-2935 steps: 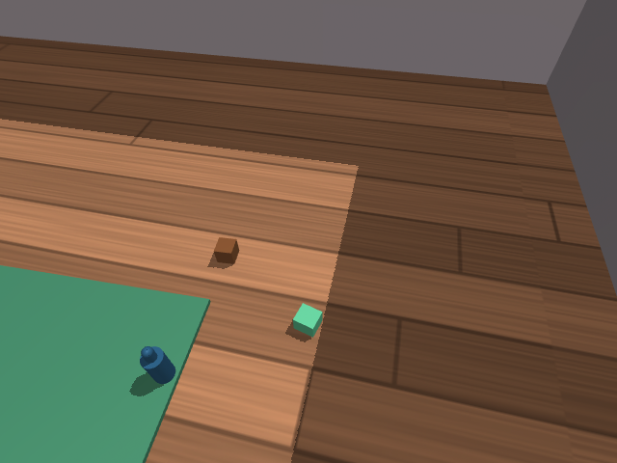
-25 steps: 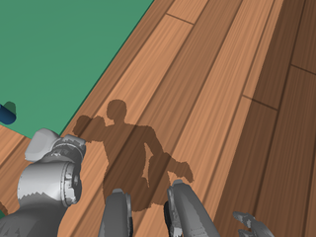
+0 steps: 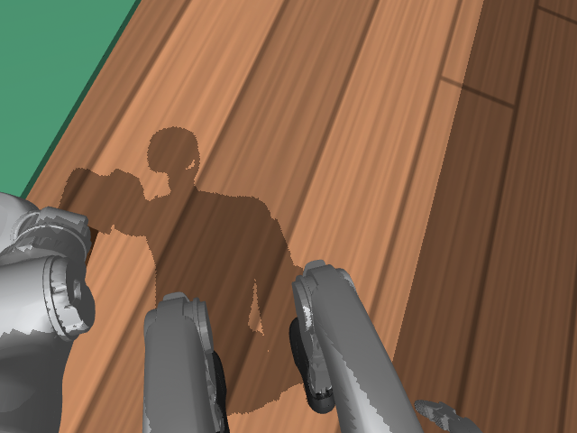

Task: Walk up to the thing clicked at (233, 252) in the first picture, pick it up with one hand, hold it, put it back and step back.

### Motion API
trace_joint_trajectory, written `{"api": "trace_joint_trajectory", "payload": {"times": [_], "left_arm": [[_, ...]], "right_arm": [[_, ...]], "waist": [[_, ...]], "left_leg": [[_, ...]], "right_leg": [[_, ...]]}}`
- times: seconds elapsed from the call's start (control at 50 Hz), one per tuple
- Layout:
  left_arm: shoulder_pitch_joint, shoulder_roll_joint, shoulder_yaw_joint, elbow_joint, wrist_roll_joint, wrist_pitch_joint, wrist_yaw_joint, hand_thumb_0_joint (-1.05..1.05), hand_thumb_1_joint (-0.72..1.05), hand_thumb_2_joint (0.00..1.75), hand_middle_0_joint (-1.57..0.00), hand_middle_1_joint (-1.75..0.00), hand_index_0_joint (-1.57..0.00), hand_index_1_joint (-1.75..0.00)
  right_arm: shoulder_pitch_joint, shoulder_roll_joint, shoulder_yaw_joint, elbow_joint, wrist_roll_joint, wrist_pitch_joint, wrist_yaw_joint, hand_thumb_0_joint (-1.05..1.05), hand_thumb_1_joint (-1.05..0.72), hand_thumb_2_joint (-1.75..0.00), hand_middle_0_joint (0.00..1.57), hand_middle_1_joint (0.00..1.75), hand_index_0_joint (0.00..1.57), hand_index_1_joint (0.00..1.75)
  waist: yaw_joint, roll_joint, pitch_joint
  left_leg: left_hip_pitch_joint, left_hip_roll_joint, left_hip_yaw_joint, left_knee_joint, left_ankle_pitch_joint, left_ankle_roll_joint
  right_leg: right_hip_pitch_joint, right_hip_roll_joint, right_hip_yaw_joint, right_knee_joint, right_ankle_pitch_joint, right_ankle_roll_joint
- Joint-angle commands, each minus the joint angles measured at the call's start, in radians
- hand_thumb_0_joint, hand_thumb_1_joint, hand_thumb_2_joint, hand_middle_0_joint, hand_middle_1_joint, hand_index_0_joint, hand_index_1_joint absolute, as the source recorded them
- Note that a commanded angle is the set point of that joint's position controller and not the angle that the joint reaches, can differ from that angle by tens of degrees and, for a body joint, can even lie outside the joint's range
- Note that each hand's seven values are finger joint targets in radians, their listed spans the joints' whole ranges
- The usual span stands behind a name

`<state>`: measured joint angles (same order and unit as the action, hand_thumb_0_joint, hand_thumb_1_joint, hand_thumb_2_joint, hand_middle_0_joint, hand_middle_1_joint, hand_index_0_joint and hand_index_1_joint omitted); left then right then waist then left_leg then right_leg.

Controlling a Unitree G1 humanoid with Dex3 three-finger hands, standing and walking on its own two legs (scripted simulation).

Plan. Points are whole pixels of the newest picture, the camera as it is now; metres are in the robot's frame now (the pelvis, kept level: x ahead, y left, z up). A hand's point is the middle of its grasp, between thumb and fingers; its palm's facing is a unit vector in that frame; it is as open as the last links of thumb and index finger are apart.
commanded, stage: crouch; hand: left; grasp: from above
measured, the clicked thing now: (55, 244) +0.43 +0.29 -0.17
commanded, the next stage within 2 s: lower in 0.60 s
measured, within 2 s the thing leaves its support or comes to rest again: neither
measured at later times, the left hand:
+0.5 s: hand (69, 242) +0.44 +0.29 -0.23, palm faces -0.12 -0.42 -0.90, open 10.0 cm
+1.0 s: hand (76, 254) +0.43 +0.30 -0.28, palm faces -0.19 -0.41 -0.89, open 10.0 cm
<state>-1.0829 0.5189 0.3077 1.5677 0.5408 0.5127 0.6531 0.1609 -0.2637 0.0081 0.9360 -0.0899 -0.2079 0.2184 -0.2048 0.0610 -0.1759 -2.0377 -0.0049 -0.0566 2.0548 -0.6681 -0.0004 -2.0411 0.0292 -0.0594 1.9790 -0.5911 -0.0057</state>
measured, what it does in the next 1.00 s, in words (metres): lowers itself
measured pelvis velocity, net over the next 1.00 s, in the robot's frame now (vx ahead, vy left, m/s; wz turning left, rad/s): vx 0.00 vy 0.00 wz -0.03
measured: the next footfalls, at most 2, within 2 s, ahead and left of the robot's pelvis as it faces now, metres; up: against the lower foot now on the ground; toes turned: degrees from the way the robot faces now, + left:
none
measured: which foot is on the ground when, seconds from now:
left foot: down 0.00-1.00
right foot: down 0.00-1.00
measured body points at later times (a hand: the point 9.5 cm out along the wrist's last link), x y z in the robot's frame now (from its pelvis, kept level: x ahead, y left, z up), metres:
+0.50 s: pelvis +0.00 +0.00 -0.08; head +0.26 +0.01 +0.30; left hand +0.45 +0.31 -0.17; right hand +0.02 -0.28 -0.21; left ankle +0.08 +0.12 -0.40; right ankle +0.11 -0.11 -0.40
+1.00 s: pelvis +0.00 +0.00 -0.10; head +0.26 +0.04 +0.26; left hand +0.44 +0.32 -0.23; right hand +0.00 -0.27 -0.21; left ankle +0.08 +0.12 -0.40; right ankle +0.11 -0.11 -0.40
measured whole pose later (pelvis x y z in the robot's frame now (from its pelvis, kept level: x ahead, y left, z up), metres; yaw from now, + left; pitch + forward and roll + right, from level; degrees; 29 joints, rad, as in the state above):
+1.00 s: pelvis +0.00 +0.00 -0.10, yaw -2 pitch +34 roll -7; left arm -1.17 0.72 0.41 1.75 0.71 0.38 0.68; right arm 0.15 -0.33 0.08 0.89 -0.18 -0.28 0.31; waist -0.27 0.01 0.02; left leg -2.30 -0.02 -0.09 2.40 -0.70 0.00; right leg -2.28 0.01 -0.10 2.29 -0.61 0.00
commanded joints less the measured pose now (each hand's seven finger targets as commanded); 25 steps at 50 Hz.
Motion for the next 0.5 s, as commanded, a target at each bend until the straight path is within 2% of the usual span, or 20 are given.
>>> {"api": "trace_joint_trajectory", "payload": {"times": [0.0, 0.06, 0.08, 0.1, 0.14, 0.18, 0.24, 0.26, 0.28, 0.3, 0.34, 0.36, 0.38, 0.4, 0.42, 0.44, 0.46, 0.48], "left_arm": [[-0.413, 0.284, -0.016, -0.163, 0.082, -0.027, 0.029, 0.0, 0.8, 0.72, -1.19, -0.53, -1.17, -0.55], [-0.377, 0.294, -0.004, -0.095, 0.114, -0.024, 0.033, 0.0, 0.82, 0.71, -1.21, -0.52, -1.19, -0.54], [-0.4, 0.305, 0.002, -0.121, 0.124, -0.03, 0.037, 0.0, 0.84, 0.72, -1.22, -0.54, -1.21, -0.56], [-0.373, 0.282, -0.004, -0.071, 0.129, -0.026, 0.037, 0.0, 0.85, 0.72, -1.22, -0.56, -1.21, -0.57], [-0.38, 0.27, 0.006, -0.07, 0.125, -0.033, 0.046, 0.0, 0.84, 0.74, -1.22, -0.56, -1.21, -0.58], [-0.391, 0.287, 0.026, -0.084, 0.12, -0.037, 0.054, 0.0, 0.88, 0.75, -1.23, -0.59, -1.22, -0.6], [-0.415, 0.286, 0.032, -0.05, 0.116, -0.047, 0.063, 0.0, 0.87, 0.75, -1.25, -0.55, -1.23, -0.57], [-0.435, 0.314, 0.056, -0.088, 0.111, -0.061, 0.066, 0.0, 0.87, 0.75, -1.25, -0.55, -1.23, -0.57], [-0.404, 0.31, 0.046, -0.03, 0.114, -0.057, 0.06, 0.0, 0.89, 0.75, -1.25, -0.57, -1.24, -0.58], [-0.445, 0.342, 0.068, -0.094, 0.113, -0.067, 0.06, 0.0, 0.91, 0.75, -1.26, -0.59, -1.25, -0.59], [-0.434, 0.34, 0.057, -0.046, 0.122, -0.067, 0.051, 0.0, 0.93, 0.77, -1.28, -0.59, -1.27, -0.61], [-0.451, 0.391, 0.085, -0.098, 0.131, -0.076, 0.051, 0.0, 0.93, 0.74, -1.27, -0.58, -1.26, -0.59], [-0.406, 0.386, 0.077, -0.034, 0.134, -0.07, 0.049, 0.0, 0.92, 0.73, -1.27, -0.58, -1.27, -0.59], [-0.414, 0.404, 0.086, -0.062, 0.136, -0.078, 0.05, 0.0, 0.93, 0.72, -1.29, -0.55, -1.28, -0.57], [-0.399, 0.392, 0.072, -0.039, 0.143, -0.078, 0.042, 0.0, 0.91, 0.71, -1.26, -0.57, -1.26, -0.57], [-0.415, 0.42, 0.093, -0.083, 0.143, -0.085, 0.04, 0.0, 0.91, 0.71, -1.25, -0.57, -1.25, -0.57], [-0.382, 0.41, 0.075, -0.021, 0.153, -0.078, 0.034, 0.0, 0.91, 0.71, -1.26, -0.56, -1.26, -0.57], [-0.402, 0.405, 0.071, -0.036, 0.149, -0.08, 0.029, 0.0, 0.91, 0.69, -1.25, -0.55, -1.25, -0.55]], "right_arm": [[0.177, -0.216, -0.048, -0.029, 0.012, -0.029, 0.002, 0.0, -0.9, -0.9, 0.2, 0.3, 0.2, 0.3], [0.178, -0.245, -0.057, -0.024, 0.009, -0.032, 0.004, 0.0, -0.9, -0.9, 0.2, 0.3, 0.2, 0.3], [0.183, -0.243, -0.051, -0.022, 0.004, -0.032, 0.006, 0.0, -0.9, -0.9, 0.2, 0.3, 0.2, 0.3], [0.185, -0.252, -0.064, -0.023, -0.002, -0.033, 0.008, 0.0, -0.9, -0.9, 0.2, 0.3, 0.2, 0.3], [0.198, -0.25, -0.062, -0.025, -0.007, -0.038, 0.016, 0.0, -0.9, -0.9, 0.2, 0.3, 0.2, 0.3], [0.209, -0.252, -0.062, -0.029, -0.011, -0.041, 0.022, 0.0, -0.9, -0.9, 0.2, 0.3, 0.2, 0.3], [0.214, -0.264, -0.063, -0.022, -0.022, -0.045, 0.031, 0.0, -0.9, -0.9, 0.2, 0.3, 0.2, 0.3], [0.238, -0.262, -0.062, -0.015, -0.023, -0.044, 0.034, 0.0, -0.9, -0.9, 0.2, 0.3, 0.2, 0.3], [0.223, -0.269, -0.057, -0.02, -0.027, -0.044, 0.037, 0.0, -0.9, -0.9, 0.2, 0.3, 0.2, 0.3], [0.246, -0.263, -0.057, -0.017, -0.03, -0.047, 0.042, 0.0, -0.9, -0.9, 0.2, 0.3, 0.2, 0.3], [0.243, -0.266, -0.05, -0.02, -0.038, -0.049, 0.05, 0.0, -0.9, -0.9, 0.2, 0.3, 0.2, 0.3], [0.256, -0.265, -0.048, -0.021, -0.036, -0.049, 0.05, 0.0, -0.9, -0.9, 0.2, 0.3, 0.2, 0.3], [0.239, -0.28, -0.05, -0.029, -0.034, -0.045, 0.05, 0.0, -0.9, -0.9, 0.2, 0.3, 0.2, 0.3], [0.245, -0.274, -0.049, -0.027, -0.036, -0.047, 0.051, 0.0, -0.9, -0.9, 0.2, 0.3, 0.2, 0.3], [0.236, -0.267, -0.042, -0.033, -0.038, -0.045, 0.054, 0.0, -0.9, -0.9, 0.2, 0.3, 0.2, 0.3], [0.253, -0.27, -0.045, -0.029, -0.038, -0.042, 0.055, 0.0, -0.9, -0.9, 0.2, 0.3, 0.2, 0.3], [0.234, -0.273, -0.041, -0.037, -0.039, -0.042, 0.055, 0.0, -0.9, -0.9, 0.2, 0.3, 0.2, 0.3], [0.237, -0.272, -0.037, -0.038, -0.039, -0.042, 0.055, 0.0, -0.9, -0.9, 0.2, 0.3, 0.2, 0.3]], "waist": [[-0.024, 0.183, -0.668], [-0.015, 0.223, -0.657], [-0.013, 0.244, -0.675], [-0.023, 0.24, -0.65], [-0.028, 0.212, -0.629], [-0.029, 0.229, -0.646], [-0.052, 0.202, -0.61], [-0.05, 0.19, -0.638], [-0.043, 0.188, -0.628], [-0.05, 0.194, -0.643], [-0.061, 0.149, -0.618], [-0.051, 0.154, -0.663], [-0.033, 0.155, -0.661], [-0.034, 0.167, -0.662], [-0.038, 0.157, -0.656], [-0.034, 0.153, -0.668], [-0.037, 0.145, -0.653], [-0.047, 0.135, -0.646]], "left_leg": [[0.408, 0.0, 0.031, -0.187, 0.147, 0.001], [0.424, 0.003, 0.012, -0.172, 0.16, -0.008], [0.436, 0.004, 0.006, -0.168, 0.172, -0.012], [0.422, 0.003, 0.008, -0.16, 0.166, -0.012], [0.383, 0.0, 0.013, -0.141, 0.162, -0.008], [0.402, 0.001, 0.017, -0.113, 0.197, -0.009], [0.327, -0.002, 0.027, -0.076, 0.157, 0.002], [0.324, -0.002, 0.03, -0.065, 0.191, 0.0], [0.309, -0.003, 0.036, -0.053, 0.184, 0.001], [0.321, -0.001, 0.041, -0.034, 0.219, 0.0], [0.25, -0.007, 0.064, 0.004, 0.2, 0.013], [0.248, -0.01, 0.071, 0.019, 0.219, 0.015], [0.235, -0.011, 0.069, 0.013, 0.197, 0.016], [0.228, -0.011, 0.07, 0.019, 0.187, 0.016], [0.219, -0.012, 0.073, 0.022, 0.181, 0.019], [0.224, -0.009, 0.072, 0.032, 0.198, 0.019], [0.191, -0.013, 0.073, 0.036, 0.171, 0.024], [0.194, -0.011, 0.068, 0.046, 0.164, 0.026]], "right_leg": [[0.36, -0.006, -0.011, -0.186, 0.109, -0.013], [0.275, -0.012, -0.029, -0.115, 0.129, -0.024], [0.265, -0.015, -0.033, -0.096, 0.142, -0.026], [0.256, -0.015, -0.034, -0.083, 0.138, -0.027], [0.248, -0.014, -0.035, -0.076, 0.136, -0.023], [0.239, -0.019, -0.029, -0.058, 0.171, -0.021], [0.22, -0.017, -0.03, -0.05, 0.143, -0.014], [0.248, -0.017, -0.03, -0.042, 0.175, -0.01], [0.252, -0.017, -0.028, -0.026, 0.166, -0.013], [0.263, -0.018, -0.026, -0.018, 0.199, -0.01], [0.299, -0.009, -0.022, -0.026, 0.19, -0.003], [0.319, -0.012, -0.015, -0.028, 0.207, 0.001], [0.319, -0.013, -0.017, -0.015, 0.182, -0.003], [0.311, -0.012, -0.016, -0.011, 0.17, -0.003], [0.323, -0.011, -0.015, -0.013, 0.165, -0.002], [0.335, -0.009, -0.018, -0.011, 0.183, -0.001], [0.329, -0.009, -0.017, -0.005, 0.156, -0.002], [0.317, -0.007, -0.02, -0.001, 0.152, -0.001]]}}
